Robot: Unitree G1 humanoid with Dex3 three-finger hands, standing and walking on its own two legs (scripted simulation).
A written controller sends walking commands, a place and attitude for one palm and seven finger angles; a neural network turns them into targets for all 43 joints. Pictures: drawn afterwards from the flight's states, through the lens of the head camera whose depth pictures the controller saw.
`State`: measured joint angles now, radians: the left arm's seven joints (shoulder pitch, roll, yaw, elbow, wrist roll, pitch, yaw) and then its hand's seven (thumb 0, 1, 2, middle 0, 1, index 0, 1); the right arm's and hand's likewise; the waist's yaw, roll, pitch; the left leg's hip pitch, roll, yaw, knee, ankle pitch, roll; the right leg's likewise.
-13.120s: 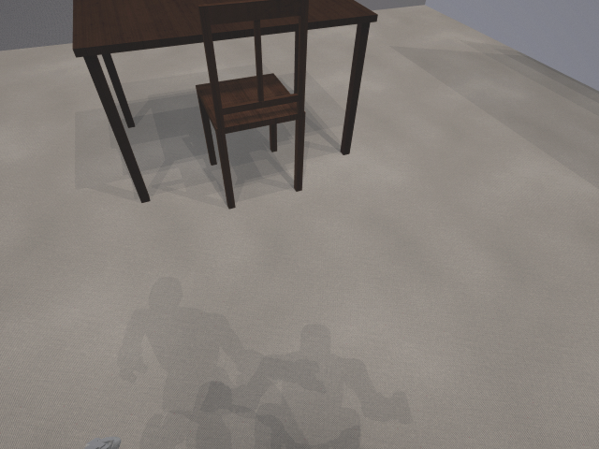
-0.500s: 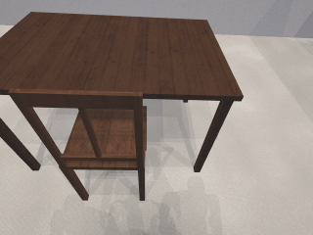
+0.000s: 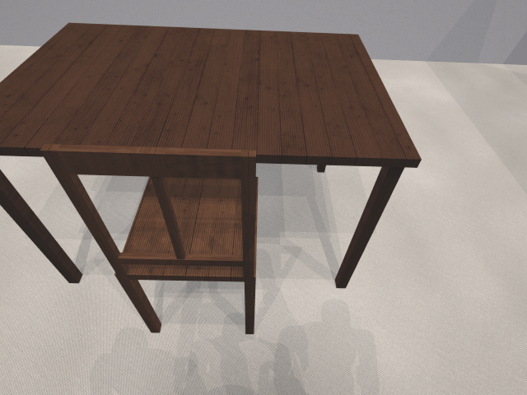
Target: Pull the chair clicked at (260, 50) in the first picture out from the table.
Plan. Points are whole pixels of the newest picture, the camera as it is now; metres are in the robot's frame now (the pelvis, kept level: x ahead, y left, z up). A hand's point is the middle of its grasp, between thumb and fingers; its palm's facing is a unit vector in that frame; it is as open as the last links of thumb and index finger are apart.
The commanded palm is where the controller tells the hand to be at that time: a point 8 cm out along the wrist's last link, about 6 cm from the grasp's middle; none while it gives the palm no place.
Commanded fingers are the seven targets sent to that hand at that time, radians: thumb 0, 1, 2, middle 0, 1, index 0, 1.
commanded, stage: come to a stop and stand still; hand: left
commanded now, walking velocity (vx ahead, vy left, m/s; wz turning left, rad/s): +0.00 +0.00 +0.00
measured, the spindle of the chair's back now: (171, 221) +0.47 +0.25 -0.09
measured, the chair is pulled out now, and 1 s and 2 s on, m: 0.00 0.00 0.00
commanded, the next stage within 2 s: look again from close up in 0.58 s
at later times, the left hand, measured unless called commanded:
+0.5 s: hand out of the picture +0.04 +0.24 -0.17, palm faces +0.00 -0.98 -0.21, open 7.3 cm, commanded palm none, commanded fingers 0.00 0.90 0.90 -0.20 -0.30 -0.20 -0.30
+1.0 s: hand out of the picture -0.06 +0.16 -0.17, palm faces -0.01 -0.99 -0.17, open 7.3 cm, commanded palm none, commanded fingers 0.00 0.90 0.90 -0.20 -0.30 -0.20 -0.30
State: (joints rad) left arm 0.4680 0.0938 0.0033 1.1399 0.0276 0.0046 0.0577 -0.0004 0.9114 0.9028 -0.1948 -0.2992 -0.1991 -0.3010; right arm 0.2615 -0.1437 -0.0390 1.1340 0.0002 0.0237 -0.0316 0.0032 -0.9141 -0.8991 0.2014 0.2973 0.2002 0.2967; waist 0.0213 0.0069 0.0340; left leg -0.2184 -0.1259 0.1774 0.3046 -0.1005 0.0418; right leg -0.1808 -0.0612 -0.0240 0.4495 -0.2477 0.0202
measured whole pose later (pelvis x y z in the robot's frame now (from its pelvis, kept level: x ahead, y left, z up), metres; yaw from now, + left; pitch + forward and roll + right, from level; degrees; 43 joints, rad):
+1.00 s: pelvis -0.01 +0.00 +0.01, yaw -2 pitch +0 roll +1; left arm 0.39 0.11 -0.02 1.14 0.01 0.00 0.05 0.00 0.91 0.90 -0.19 -0.30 -0.20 -0.30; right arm 0.30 -0.12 0.00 1.16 0.00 0.00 -0.03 0.00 -0.90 -0.90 0.20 0.30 0.20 0.30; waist -0.01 -0.02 0.02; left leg -0.20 -0.09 0.03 0.34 -0.14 0.07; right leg -0.07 0.01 0.00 0.39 -0.32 -0.03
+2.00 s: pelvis +0.00 -0.04 +0.00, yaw -2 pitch -1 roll +1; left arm 0.38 0.11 -0.01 1.11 0.01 -0.01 0.05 0.00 0.91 0.90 -0.20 -0.30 -0.20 -0.30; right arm 0.28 -0.13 0.01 1.15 0.00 0.01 -0.05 0.00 -0.91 -0.90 0.20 0.30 0.20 0.30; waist 0.01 0.00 0.03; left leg -0.21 -0.02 0.01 0.44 -0.21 0.00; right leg -0.02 0.09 -0.01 0.37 -0.32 -0.09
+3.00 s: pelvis +0.11 -0.16 -0.02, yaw +5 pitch +1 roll +1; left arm 0.27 0.19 0.04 0.97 0.04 -0.01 0.01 0.00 0.91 0.90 -0.19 -0.30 -0.20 -0.30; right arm 0.24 -0.16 -0.04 1.03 -0.02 0.02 -0.03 0.00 -0.91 -0.90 0.20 0.30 0.20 0.30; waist 0.00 -0.01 0.06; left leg -0.33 0.12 0.05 0.69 -0.38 -0.06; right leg -0.38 -0.12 0.01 0.65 -0.28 0.07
